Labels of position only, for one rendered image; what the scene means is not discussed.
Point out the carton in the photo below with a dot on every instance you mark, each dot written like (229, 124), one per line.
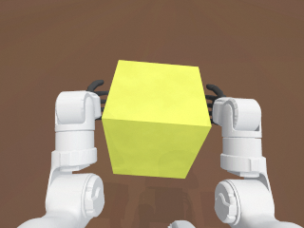
(155, 119)

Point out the right robot forearm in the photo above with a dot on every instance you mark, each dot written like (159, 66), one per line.
(240, 121)

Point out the robot right hand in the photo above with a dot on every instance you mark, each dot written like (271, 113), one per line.
(220, 94)

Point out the left robot forearm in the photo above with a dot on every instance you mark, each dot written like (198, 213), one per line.
(75, 115)

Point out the robot left hand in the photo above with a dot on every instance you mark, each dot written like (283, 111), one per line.
(92, 87)

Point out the robot left upper arm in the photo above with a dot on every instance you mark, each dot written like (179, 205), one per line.
(72, 201)

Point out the robot right upper arm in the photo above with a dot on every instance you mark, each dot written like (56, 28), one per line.
(247, 204)

